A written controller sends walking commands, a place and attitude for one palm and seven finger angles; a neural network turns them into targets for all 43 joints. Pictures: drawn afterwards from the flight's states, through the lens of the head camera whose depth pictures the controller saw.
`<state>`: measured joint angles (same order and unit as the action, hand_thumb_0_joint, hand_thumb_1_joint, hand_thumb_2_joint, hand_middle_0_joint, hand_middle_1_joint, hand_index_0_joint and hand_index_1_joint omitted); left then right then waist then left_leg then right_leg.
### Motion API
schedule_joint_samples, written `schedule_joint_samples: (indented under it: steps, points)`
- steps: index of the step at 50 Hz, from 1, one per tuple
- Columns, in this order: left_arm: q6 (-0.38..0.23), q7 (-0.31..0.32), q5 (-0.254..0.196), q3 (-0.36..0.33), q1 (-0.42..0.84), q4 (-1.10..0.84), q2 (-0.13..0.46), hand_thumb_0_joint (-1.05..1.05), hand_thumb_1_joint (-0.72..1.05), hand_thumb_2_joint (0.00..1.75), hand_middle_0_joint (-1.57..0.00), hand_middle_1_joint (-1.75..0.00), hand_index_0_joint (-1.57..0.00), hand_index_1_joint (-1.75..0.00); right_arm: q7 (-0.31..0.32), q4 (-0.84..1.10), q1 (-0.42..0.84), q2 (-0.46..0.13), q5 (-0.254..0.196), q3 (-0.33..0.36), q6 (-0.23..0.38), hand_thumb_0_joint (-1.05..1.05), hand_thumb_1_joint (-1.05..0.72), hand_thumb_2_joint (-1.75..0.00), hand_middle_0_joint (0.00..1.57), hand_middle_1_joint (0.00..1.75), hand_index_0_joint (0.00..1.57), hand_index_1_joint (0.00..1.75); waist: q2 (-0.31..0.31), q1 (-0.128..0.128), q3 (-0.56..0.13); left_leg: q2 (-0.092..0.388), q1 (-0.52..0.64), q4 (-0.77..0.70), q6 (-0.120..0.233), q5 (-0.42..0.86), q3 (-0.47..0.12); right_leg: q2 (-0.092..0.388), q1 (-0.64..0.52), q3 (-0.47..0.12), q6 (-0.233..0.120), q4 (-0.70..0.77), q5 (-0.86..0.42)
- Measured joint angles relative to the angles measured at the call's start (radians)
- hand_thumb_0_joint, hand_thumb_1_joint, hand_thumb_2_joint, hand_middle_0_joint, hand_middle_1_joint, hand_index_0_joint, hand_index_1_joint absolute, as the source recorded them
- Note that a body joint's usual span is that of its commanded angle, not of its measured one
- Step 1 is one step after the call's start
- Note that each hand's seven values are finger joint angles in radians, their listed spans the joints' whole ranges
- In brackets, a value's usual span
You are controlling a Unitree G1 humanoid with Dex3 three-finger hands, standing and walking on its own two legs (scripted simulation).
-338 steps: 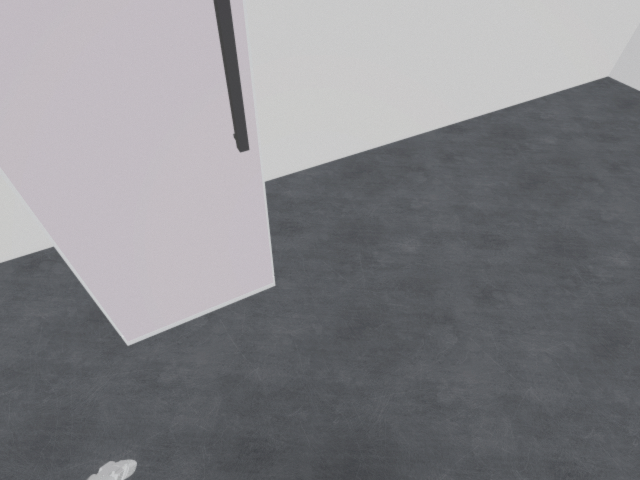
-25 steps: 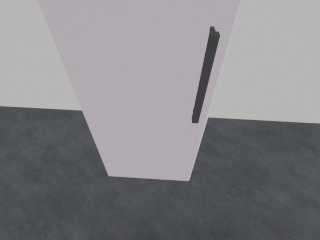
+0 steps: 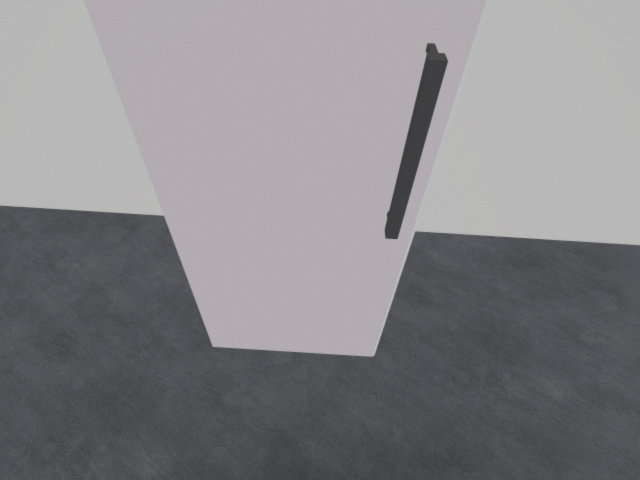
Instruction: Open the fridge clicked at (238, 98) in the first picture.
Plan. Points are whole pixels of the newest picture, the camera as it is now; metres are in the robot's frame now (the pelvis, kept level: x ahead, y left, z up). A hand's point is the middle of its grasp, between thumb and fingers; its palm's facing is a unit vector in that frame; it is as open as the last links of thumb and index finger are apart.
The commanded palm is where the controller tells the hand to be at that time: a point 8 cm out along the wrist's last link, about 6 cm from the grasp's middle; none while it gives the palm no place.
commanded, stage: look again from close up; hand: right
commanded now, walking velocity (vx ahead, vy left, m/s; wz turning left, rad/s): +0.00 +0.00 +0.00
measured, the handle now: (408, 155) +0.57 -0.09 +0.11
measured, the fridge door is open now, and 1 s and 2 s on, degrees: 0 0 0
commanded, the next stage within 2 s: shuffle to correct the standing spot in 1.40 s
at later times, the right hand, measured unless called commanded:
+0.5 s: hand out of the picture +0.03 -0.16 -0.17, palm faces +0.01 +0.98 -0.21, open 7.4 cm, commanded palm none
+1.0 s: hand out of the picture +0.03 -0.18 -0.17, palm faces +0.01 +0.97 -0.22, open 7.4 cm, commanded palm none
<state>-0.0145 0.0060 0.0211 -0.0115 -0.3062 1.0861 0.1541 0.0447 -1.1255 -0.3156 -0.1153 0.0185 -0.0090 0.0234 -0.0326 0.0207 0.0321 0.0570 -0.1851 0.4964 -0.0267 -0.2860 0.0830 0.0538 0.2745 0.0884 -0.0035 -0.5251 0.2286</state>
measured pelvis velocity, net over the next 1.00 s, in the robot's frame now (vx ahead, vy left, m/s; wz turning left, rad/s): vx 0.02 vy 0.01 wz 0.01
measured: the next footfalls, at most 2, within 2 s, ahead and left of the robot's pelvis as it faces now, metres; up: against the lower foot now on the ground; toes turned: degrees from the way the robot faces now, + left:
none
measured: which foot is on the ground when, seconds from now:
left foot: down 0.00-1.00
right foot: down 0.00-1.00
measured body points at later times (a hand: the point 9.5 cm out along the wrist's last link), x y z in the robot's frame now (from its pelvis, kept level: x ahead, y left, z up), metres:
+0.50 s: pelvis +0.01 +0.01 +0.00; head +0.02 +0.01 +0.45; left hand +0.02 +0.24 -0.16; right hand +0.03 -0.22 -0.16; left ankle -0.01 +0.14 -0.74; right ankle +0.03 -0.11 -0.74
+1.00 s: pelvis +0.02 +0.01 +0.00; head +0.03 +0.01 +0.45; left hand +0.06 +0.25 -0.15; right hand +0.03 -0.23 -0.15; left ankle -0.01 +0.14 -0.74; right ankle +0.03 -0.11 -0.74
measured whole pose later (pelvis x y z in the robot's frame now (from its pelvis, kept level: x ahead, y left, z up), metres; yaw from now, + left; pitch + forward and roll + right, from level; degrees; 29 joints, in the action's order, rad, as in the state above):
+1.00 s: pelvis +0.02 +0.01 +0.00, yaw +1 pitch -1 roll +0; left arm -0.02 0.01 0.02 0.00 -0.21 1.10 0.18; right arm 0.02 -1.09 -0.27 -0.20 0.02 0.00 0.01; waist 0.01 -0.01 0.03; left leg 0.05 -0.15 0.47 -0.02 -0.30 0.08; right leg 0.05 0.22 0.10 0.01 -0.47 0.23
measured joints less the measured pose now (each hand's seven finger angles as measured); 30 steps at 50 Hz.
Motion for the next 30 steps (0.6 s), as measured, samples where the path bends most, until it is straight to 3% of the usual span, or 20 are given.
schedule_joint_samples:
  steps: [10, 30]
  points:
    - [0.005, 0.002, 0.003, 0.011, -0.014, -0.021, 0.012, 0.02, 0.93, 0.9, -0.2, -0.3, -0.2, -0.3, -0.005, 0.051, 0.026, -0.036, -0.002, 0.007, -0.01, 0.0, -0.91, -0.9, 0.2, 0.3, 0.2, 0.3, -0.007, -0.003, -0.035, 0.024, -0.008, 0.055, -0.006, -0.041, -0.012, -0.021, -0.016, 0.011, -0.004, -0.006, 0.016]
    - [0.003, 0.004, -0.004, 0.014, 0.045, 0.0, 0.013, 0.01, 0.91, 0.9, -0.2, -0.3, -0.2, -0.3, -0.017, 0.051, 0.026, -0.051, -0.003, 0.006, -0.015, 0.01, -0.91, -0.9, 0.2, 0.3, 0.2, 0.3, 0.046, -0.019, -0.005, -0.003, 0.013, 0.012, 0.014, -0.03, -0.005, 0.003, -0.036, 0.005, 0.019, 0.03, 0.006]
